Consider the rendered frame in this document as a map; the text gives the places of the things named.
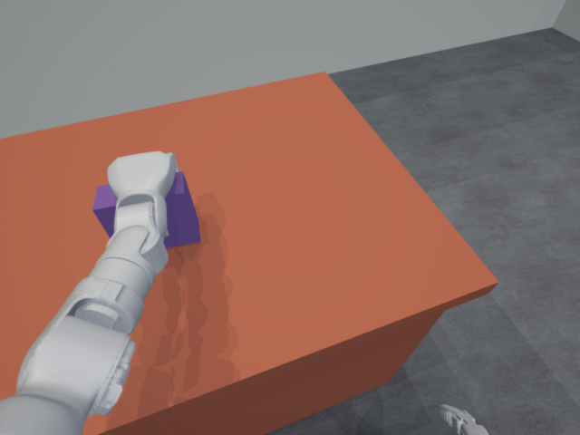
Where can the left robot hand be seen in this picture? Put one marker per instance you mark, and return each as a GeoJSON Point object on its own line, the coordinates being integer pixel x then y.
{"type": "Point", "coordinates": [149, 170]}

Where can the left robot forearm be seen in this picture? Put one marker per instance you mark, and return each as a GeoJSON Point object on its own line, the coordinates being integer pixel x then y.
{"type": "Point", "coordinates": [113, 293]}

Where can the robot left upper arm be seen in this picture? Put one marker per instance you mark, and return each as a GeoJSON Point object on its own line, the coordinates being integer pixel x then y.
{"type": "Point", "coordinates": [80, 371]}

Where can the sponge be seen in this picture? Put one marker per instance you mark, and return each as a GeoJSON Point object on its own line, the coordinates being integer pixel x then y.
{"type": "Point", "coordinates": [182, 219]}

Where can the right robot hand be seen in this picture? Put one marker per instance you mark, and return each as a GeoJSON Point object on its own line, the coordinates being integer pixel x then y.
{"type": "Point", "coordinates": [462, 422]}

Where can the table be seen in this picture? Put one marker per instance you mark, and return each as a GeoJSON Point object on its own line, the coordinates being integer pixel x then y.
{"type": "Point", "coordinates": [321, 265]}

